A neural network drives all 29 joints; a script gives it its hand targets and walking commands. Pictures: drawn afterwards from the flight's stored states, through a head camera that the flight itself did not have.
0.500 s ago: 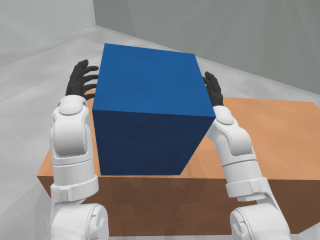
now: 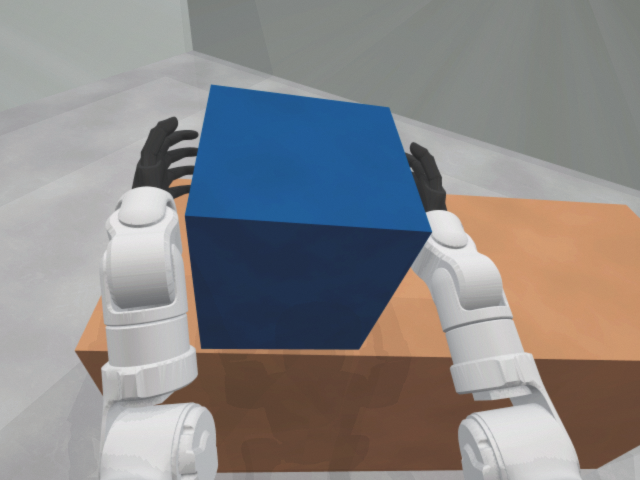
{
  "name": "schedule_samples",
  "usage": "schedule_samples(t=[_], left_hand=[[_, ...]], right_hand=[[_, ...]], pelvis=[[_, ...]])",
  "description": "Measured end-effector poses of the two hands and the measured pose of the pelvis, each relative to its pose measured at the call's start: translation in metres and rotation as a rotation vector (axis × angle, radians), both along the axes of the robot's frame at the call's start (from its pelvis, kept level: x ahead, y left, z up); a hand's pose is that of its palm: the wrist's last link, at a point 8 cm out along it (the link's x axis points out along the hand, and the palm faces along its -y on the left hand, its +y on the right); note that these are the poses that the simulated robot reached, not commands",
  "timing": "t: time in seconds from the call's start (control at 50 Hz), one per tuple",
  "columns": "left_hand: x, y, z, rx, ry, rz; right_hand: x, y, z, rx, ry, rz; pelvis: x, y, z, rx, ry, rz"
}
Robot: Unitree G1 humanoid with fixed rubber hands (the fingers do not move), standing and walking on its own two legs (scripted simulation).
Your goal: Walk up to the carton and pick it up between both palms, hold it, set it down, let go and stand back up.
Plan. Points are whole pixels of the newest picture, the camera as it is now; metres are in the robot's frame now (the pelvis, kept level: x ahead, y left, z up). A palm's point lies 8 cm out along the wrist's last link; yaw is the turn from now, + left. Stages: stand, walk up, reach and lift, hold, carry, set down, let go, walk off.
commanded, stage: hold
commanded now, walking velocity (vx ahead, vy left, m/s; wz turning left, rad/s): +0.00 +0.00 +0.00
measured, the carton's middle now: (292, 231) +0.37 +0.02 +0.16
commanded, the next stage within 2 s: none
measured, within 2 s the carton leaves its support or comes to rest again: neither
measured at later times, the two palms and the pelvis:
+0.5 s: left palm (155, 192) +0.35 +0.16 +0.23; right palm (425, 211) +0.35 -0.14 +0.20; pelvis +0.00 +0.00 +0.00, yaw +0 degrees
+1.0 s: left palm (156, 191) +0.35 +0.16 +0.23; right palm (425, 211) +0.35 -0.14 +0.20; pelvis +0.00 +0.00 +0.00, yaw +0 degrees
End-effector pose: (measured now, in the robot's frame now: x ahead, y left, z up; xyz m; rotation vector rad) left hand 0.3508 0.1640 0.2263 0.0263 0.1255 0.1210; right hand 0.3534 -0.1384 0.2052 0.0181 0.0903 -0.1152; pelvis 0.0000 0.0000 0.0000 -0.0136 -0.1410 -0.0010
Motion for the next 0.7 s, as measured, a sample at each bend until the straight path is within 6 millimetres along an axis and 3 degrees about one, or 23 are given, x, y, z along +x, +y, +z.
schedule_samples(t=[0.7], left_hand=[[-0.0006,-0.0012,0.0007,0.0,-0.008,-0.002]], right_hand=[[-0.001,-0.001,-0.0003,-0.004,-0.006,-0.002]], pelvis=[[0.0007,0.0006,0.0,0.0,-0.007,0.0]])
